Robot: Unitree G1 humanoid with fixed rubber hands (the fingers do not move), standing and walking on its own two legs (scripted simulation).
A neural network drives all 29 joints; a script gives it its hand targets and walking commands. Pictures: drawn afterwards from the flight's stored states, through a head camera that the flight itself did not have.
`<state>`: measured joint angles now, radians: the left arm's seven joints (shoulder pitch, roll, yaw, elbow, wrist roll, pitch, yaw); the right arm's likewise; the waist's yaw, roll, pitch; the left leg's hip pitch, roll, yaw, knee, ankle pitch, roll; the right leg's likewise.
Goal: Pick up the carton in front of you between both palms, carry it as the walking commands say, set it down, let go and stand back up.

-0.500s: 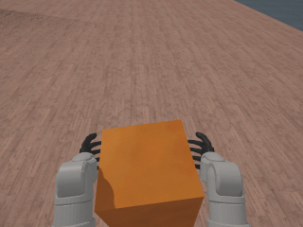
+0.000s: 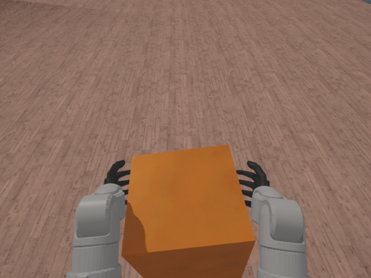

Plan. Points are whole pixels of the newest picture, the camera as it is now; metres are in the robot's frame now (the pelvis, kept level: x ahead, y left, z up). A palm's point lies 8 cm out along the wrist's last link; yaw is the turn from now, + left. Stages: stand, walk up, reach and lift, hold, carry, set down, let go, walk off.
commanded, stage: carry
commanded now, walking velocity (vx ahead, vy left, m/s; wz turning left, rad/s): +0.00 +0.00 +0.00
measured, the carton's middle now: (188, 219) +0.27 -0.01 -0.01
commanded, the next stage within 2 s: none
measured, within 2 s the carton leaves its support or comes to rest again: neither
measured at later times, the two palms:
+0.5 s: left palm (100, 200) +0.28 +0.18 +0.06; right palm (242, 198) +0.28 -0.12 +0.06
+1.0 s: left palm (100, 215) +0.26 +0.18 +0.04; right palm (242, 217) +0.26 -0.12 +0.03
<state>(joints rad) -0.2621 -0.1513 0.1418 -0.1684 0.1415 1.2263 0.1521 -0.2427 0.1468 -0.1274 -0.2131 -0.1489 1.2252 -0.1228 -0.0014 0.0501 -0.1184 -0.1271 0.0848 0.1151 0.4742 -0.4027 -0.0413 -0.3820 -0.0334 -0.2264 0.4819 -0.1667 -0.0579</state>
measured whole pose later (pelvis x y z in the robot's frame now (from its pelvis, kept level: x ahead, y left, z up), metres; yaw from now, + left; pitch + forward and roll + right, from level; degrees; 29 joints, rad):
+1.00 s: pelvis -0.04 +0.03 +0.00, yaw +0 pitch +1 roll +0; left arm -0.32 -0.17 0.26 0.32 0.31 0.69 0.02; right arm -0.29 0.16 -0.22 0.31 -0.30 0.70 -0.04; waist 0.00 0.01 -0.10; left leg -0.17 0.03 0.13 0.56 -0.41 0.02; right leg -0.41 -0.10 -0.20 0.53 -0.13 -0.02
